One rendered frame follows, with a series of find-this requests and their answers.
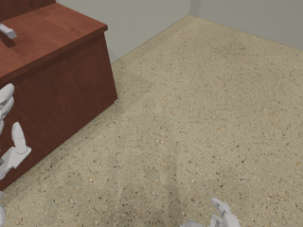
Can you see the counter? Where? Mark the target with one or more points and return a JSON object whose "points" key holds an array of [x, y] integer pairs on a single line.
{"points": [[60, 68]]}

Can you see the robot right hand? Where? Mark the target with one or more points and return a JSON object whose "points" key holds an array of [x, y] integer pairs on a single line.
{"points": [[229, 220]]}

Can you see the tap lever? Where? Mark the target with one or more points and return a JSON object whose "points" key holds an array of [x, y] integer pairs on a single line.
{"points": [[8, 31]]}

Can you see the robot left hand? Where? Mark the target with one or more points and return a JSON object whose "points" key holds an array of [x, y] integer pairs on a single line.
{"points": [[15, 155]]}

